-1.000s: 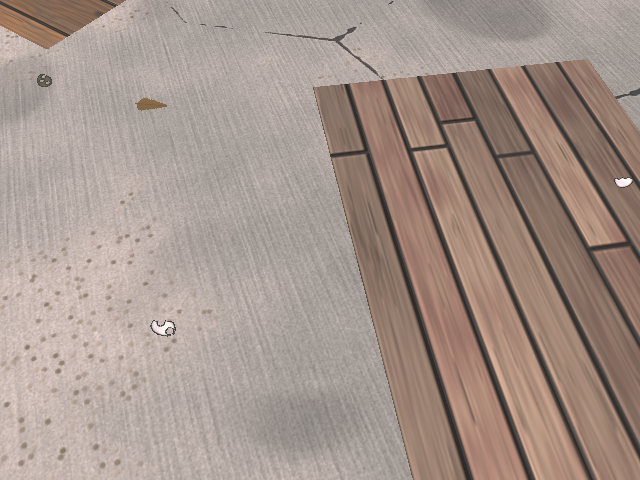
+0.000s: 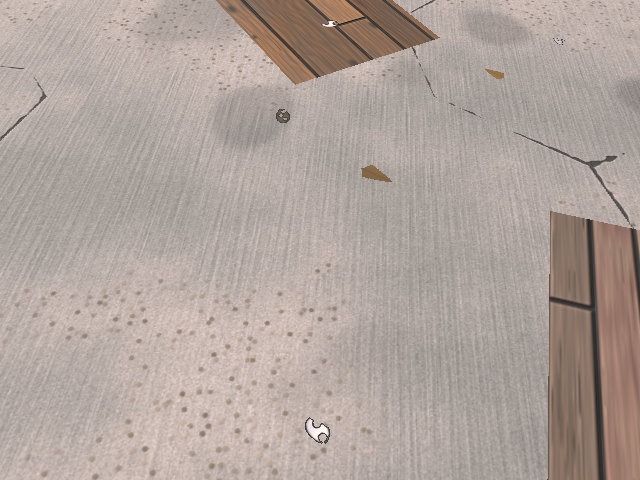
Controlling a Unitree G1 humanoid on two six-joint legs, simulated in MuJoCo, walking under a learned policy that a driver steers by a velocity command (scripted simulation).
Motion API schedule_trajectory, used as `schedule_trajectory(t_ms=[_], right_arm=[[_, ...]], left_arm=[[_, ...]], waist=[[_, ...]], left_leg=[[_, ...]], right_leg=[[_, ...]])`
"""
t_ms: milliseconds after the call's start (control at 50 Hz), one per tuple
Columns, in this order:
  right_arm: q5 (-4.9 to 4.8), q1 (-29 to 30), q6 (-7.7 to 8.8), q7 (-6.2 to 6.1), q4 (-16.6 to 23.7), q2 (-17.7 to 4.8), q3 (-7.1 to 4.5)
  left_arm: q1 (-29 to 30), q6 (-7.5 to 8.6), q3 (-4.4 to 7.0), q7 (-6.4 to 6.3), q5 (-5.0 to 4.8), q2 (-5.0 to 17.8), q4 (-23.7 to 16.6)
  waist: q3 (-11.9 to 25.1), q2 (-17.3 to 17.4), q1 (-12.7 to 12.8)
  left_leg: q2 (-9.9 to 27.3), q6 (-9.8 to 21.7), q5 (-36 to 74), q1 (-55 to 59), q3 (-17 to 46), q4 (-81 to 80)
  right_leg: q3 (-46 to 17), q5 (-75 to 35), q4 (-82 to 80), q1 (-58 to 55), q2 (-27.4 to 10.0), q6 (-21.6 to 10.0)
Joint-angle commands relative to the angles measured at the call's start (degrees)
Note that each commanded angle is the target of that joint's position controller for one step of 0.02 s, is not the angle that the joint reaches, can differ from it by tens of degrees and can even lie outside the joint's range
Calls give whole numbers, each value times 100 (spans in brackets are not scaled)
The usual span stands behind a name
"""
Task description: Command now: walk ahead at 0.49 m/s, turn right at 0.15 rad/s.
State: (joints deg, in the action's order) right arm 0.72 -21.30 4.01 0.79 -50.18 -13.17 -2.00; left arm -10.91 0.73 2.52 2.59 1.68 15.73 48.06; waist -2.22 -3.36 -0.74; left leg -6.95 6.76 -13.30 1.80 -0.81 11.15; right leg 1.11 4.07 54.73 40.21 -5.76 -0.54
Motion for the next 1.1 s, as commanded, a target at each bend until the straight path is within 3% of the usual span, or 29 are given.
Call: schedule_trajectory(t_ms=[20, 80, 120, 160, 180, 200, 220, 240, 260, 280, 300, 320, 340, 420, 520, 620, 660, 700, 720, 740, 760, 780, 800, 820, 860, 940, 980, 1040, 1100], right_arm=[[45, -259, 117, -73, 100, -714, -120], [55, -330, 133, -166, -57, -641, -55], [70, -329, 143, -236, -158, -698, -28], [112, -284, 121, -332, -216, -921, -63], [161, -179, 70, -368, -206, -1053, -102], [164, -47, 27, -368, -159, -1184, -142], [98, 255, 41, -330, 15, -1202, -134], [51, -116, 99, -186, 295, -503, -8], [106, 135, 154, -138, 412, -764, -32], [84, 463, 243, -95, 557, -829, -7], [75, 607, 297, -75, 591, -886, -5], [109, 667, 251, -76, 584, -842, -6], [193, 625, 131, -64, 629, -790, 13], [247, 822, -155, -11, 830, -563, 101], [185, 2030, -167, 25, 1267, -557, 152], [117, 2679, -66, 37, 1557, -644, 192], [99, 2310, -11, 14, 1502, -802, 148], [91, 1086, 76, -85, 1142, -1105, 13], [181, 261, 144, -179, 1030, -1415, -89], [317, -232, 110, -258, 1061, -1853, -214], [223, 49, -3, -224, 1036, -1880, -272], [174, 457, -47, -196, 1138, -1262, -172], [136, 718, -43, -166, 1155, -867, -79], [155, 822, -30, -157, 1126, -751, -44], [113, 653, 62, -150, 956, -752, -50], [50, 305, 246, -41, 706, -808, -103], [55, 136, 252, -9, 554, -781, -97], [-33, 55, 198, 26, 393, -811, -107], [-3, -330, 136, 32, 210, -1035, -176]], left_arm=[[614, 100, 18, 23, -40, 244, -427], [989, 132, -54, 54, -9, 164, -560], [946, 145, -79, 36, -7, 152, -590], [376, 147, -31, -17, -14, 308, -441], [-336, 166, 28, -43, -23, 451, -232], [-1155, 205, 113, -78, -8, 624, 19], [-1983, 213, 234, -141, 69, 889, 193], [-1831, 155, 404, -201, 101, 1513, 155], [-1556, 132, 424, -151, -191, 1389, 159], [-1111, 122, 389, -169, -204, 1156, 57], [-881, 116, 308, -173, -158, 783, 25], [-726, 141, 247, -196, -125, 575, 17], [-659, 178, 199, -229, -136, 467, 35], [-897, 331, 282, -227, -173, 841, 84], [-1475, 259, 319, -247, -201, 858, 134], [-1746, 201, 356, -309, -87, 937, 85], [-1426, 210, 382, -349, -64, 1027, -42], [-1053, 272, 392, -289, -94, 1120, -150], [-1045, 335, 328, -221, -172, 899, -234], [-1370, 365, 188, -229, -324, 313, -434], [-1726, 305, 198, -243, -180, 585, -497], [-1493, 206, 234, -263, -51, 798, -317], [-1118, 178, 225, -200, -14, 756, -340], [-996, 144, 221, -147, -13, 649, -373], [-933, 18, 199, -42, 65, 545, -410], [-490, -26, 125, 50, 68, 350, -643], [-129, 8, 68, 59, 80, 269, -762], [561, 70, -71, 108, 107, 126, -961], [1030, 136, -131, 80, 40, 137, -1085]], waist=[[-323, 639, -165], [-474, 597, -212], [-345, 634, -119], [67, 867, 168], [405, 953, 474], [780, 960, 821], [1187, 607, 1310], [1418, -844, 682], [1686, -378, 679], [842, 39, 520], [379, 528, 357], [51, 778, 148], [1, 755, -15], [57, 370, -77], [42, 43, 448], [92, -82, 692], [150, -152, 410], [672, 15, -208], [1308, 424, -556], [1978, 1445, -522], [2104, 1967, -142], [1211, 977, -55], [606, 503, -68], [358, 608, 27], [179, 928, 99], [184, 879, 120], [50, 856, 75], [-29, 896, 21], [-37, 912, -164]], left_leg=[[1547, 16, 3254, 28, 142, -341], [1665, -52, 3819, 318, -142, -431], [1718, -166, 5302, 537, -364, -79], [1801, -292, 7144, 866, -484, 913], [1844, -328, 7434, 880, -510, 1840], [1838, -335, 6959, 551, -546, 3006], [1565, -337, 5206, -529, -735, 4798], [303, -592, -730, -3169, -624, 7057], [165, -494, -1427, -4072, 533, 7762], [603, -426, -818, -4395, 733, 7376], [814, -434, -522, -4226, 602, 6910], [971, -490, -448, -3954, 545, 6491], [1055, -606, -445, -3656, 520, 6192], [1176, -920, -139, -3457, 182, 5034], [1060, -1048, 1084, -3817, 42, 3418], [776, -895, 1048, -3796, 113, 2496], [672, -747, 779, -3009, 243, 1989], [515, -512, 633, -1265, 220, 1469], [1291, -268, 90, 46, 916, 1318], [2898, 153, -665, 1459, 2993, 1034], [3337, 596, -1081, 1323, 4661, 598], [3089, 536, -1630, 543, 3950, 549], [2737, 408, -1274, -181, 3018, 399], [2462, 251, -682, -591, 2338, 234], [2177, 172, 355, -979, 1471, 72], [2181, 370, 1316, -930, 869, -171], [2054, 404, 1417, -942, 616, -288], [1723, 336, 1657, -1117, 261, -284], [1845, 323, 2059, -988, 453, -56]], right_leg=[[-57, -410, -636, 245, 299, -128], [279, -506, -1474, 19, 484, -298], [601, -310, -1936, -550, 740, -496], [822, 225, -2021, -1226, 1095, -715], [759, 451, -2117, -1809, 1213, -842], [552, 451, -2436, -2686, 1234, -1004], [-294, 626, -2774, -3967, 624, -1363], [-3193, 194, -2788, -5603, -1029, -2309], [-4587, 422, -3539, -5761, -1244, -2712], [-3782, 618, -3792, -5022, -1158, -2497], [-3249, 310, -3985, -4263, -972, -2259], [-2786, -223, -4069, -3620, -693, -2011], [-2430, -646, -4147, -3198, -433, -1872], [-1766, -1422, -4285, -2673, 31, -1697], [-1753, -1625, -4085, -3220, 290, -1189], [-2171, -2113, -3592, -3993, 89, -1146], [-2342, -2209, -3327, -3852, 11, -975], [-2214, -2794, -2156, -3459, 315, -727], [-1911, -1901, -893, -2861, 642, -590], [-1127, 1372, 729, -1377, 1333, -410], [-843, 2789, 1512, -540, 1307, -413], [-832, 2248, 1820, -293, 863, -409], [-735, 1810, 1626, -365, 702, -361], [-665, 1625, 1403, -486, 545, -317], [-556, 1480, 1277, -644, 399, -240], [-657, 990, 903, -317, 410, -181], [-669, 671, 246, -206, 447, -126], [-27, 134, -1132, -714, 324, -52], [203, 253, -1833, -1234, 426, -40]])
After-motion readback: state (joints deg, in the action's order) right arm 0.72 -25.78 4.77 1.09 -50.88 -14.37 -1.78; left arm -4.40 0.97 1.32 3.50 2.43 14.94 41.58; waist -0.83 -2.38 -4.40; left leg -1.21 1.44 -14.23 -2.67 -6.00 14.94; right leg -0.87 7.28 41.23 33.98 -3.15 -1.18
